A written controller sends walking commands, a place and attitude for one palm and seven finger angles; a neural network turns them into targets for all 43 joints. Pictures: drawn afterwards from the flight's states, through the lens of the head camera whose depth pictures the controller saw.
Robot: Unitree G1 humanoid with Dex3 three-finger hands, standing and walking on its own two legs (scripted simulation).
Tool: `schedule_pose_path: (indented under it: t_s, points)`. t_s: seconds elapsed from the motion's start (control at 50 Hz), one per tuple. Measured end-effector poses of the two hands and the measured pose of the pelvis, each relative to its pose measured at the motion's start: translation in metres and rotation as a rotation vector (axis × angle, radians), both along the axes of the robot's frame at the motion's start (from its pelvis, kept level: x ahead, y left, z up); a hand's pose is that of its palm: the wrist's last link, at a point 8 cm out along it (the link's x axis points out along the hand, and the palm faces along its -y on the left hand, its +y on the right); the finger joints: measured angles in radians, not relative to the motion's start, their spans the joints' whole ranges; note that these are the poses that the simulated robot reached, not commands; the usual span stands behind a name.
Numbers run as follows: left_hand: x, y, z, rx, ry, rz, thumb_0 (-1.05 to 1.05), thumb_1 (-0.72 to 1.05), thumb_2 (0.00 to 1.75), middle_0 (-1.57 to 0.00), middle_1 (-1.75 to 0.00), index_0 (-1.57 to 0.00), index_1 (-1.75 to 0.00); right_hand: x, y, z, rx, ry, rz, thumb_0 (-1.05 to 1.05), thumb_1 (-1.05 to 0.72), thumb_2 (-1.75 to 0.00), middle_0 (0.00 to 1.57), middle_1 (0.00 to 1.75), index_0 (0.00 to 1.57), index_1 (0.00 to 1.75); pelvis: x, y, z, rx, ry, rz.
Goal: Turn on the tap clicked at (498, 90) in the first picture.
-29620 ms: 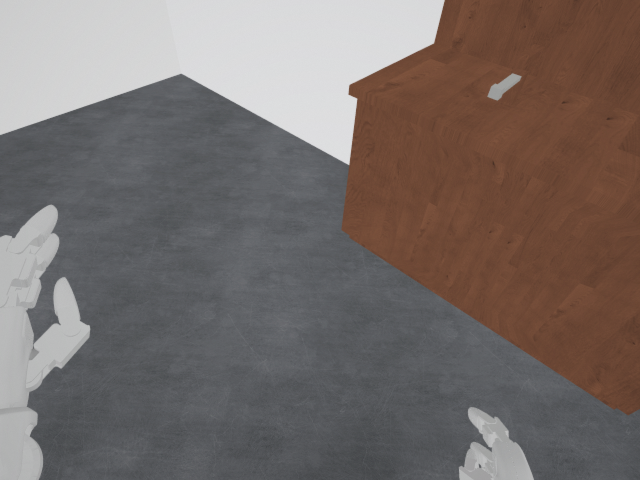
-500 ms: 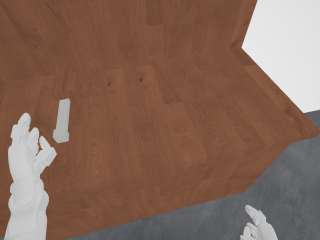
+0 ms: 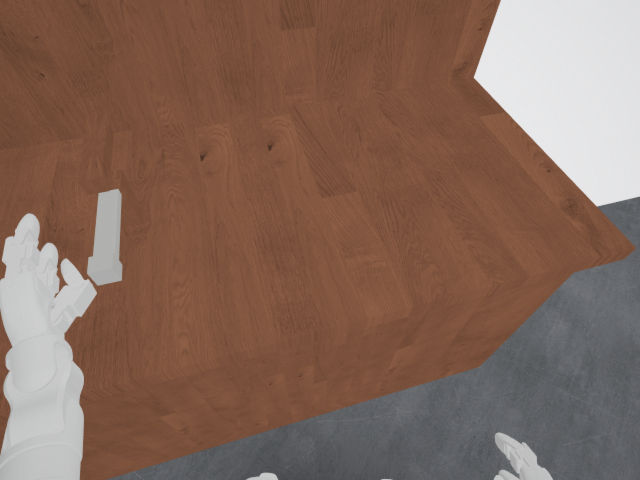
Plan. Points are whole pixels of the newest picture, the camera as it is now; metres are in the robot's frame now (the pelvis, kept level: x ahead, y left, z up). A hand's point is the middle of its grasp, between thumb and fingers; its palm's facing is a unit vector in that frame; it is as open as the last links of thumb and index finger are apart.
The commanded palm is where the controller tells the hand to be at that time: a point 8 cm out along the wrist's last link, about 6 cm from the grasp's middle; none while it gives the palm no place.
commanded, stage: reach beside the lever's end, fingers flat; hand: left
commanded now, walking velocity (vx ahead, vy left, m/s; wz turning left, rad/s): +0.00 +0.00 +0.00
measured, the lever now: (105, 269) +0.34 +0.28 +0.07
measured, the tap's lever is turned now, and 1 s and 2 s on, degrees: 0 6 31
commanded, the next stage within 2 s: push the lever round in 0.18 s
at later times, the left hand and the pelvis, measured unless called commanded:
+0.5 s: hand (94, 295) +0.31 +0.29 +0.06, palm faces +0.52 -0.85 -0.09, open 7.8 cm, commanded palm +0.27 +0.32 +0.06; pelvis +0.00 +0.01 +0.00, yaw +1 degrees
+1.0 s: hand (112, 288) +0.32 +0.27 +0.06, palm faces +0.52 -0.85 -0.08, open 7.8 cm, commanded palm +0.28 +0.30 +0.06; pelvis -0.01 -0.01 +0.00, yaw +1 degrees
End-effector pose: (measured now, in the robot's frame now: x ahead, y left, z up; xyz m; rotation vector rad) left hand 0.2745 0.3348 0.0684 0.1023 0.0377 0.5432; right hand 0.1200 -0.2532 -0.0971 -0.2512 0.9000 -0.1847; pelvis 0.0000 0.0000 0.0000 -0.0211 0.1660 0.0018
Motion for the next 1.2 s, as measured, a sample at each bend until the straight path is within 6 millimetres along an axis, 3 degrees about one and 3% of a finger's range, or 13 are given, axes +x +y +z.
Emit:
schedule_pose_path:
  t_s: [0.22, 0.56, 1.2]
  points:
    - [-0.009, 0.005, -0.004, 0.003, -0.021, 0.005, 0.01, 0.9, 0.9, -0.15, -0.15, -0.15, -0.15, 0.003, 0.006, -0.002, -0.008, 0.017, 0.009, 0.01, -0.9, -0.9, 0.2, 0.3, 0.2, 0.3, 0.001, 0.005, -0.002, -0.006, 0.002, 0.008]
    - [-0.013, -0.014, -0.001, -0.003, -0.041, 0.004, 0.01, 0.9, 0.9, -0.15, -0.15, -0.15, -0.15, 0.025, 0.018, 0.003, 0.021, -0.061, 0.051, 0.01, -0.9, -0.9, 0.2, 0.3, 0.2, 0.3, -0.002, 0.005, -0.002, -0.004, -0.009, 0.012]
    - [0.011, -0.04, -0.008, -0.022, -0.033, 0.031, 0.01, 0.89, 0.89, -0.15, -0.15, -0.15, -0.15, 0.001, -0.001, -0.007, 0.001, 0.018, 0.026, 0.01, -0.9, -0.9, 0.2, 0.3, 0.2, 0.3, -0.005, -0.005, -0.004, -0.002, 0.004, 0.017]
